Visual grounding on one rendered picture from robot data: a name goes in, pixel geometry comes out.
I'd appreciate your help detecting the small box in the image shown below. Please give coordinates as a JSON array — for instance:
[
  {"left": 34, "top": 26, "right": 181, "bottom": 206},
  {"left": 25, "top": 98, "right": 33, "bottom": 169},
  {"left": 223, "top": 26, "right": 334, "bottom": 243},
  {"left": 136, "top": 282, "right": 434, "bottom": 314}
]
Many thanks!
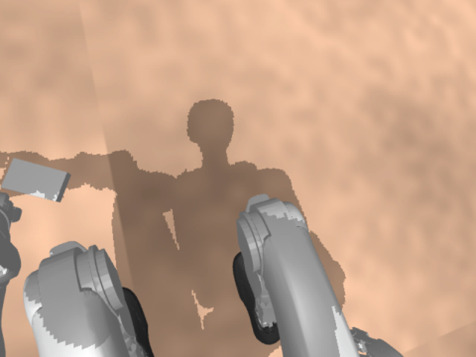
[{"left": 1, "top": 158, "right": 71, "bottom": 202}]

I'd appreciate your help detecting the right robot foot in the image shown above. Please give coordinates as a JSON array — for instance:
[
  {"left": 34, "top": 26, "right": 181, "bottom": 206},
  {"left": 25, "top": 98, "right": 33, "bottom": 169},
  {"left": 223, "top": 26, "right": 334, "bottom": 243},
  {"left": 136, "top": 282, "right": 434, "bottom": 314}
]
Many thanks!
[{"left": 233, "top": 252, "right": 280, "bottom": 345}]

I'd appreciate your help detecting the left robot foot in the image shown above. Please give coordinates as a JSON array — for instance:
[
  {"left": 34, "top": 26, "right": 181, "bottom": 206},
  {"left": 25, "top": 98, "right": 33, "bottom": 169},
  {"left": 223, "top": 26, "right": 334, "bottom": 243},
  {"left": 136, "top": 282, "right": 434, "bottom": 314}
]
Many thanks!
[{"left": 122, "top": 287, "right": 154, "bottom": 357}]

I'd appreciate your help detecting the right robot hand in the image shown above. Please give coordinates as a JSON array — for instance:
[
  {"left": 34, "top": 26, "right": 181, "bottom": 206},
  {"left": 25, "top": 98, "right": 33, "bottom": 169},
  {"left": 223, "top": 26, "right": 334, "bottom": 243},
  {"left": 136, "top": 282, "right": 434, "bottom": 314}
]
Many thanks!
[{"left": 350, "top": 327, "right": 404, "bottom": 357}]

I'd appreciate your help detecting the left robot arm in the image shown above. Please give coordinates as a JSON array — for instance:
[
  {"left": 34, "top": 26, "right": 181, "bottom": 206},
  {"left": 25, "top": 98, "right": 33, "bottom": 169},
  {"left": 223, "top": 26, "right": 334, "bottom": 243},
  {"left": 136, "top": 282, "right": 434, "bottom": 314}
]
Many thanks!
[{"left": 0, "top": 192, "right": 21, "bottom": 357}]

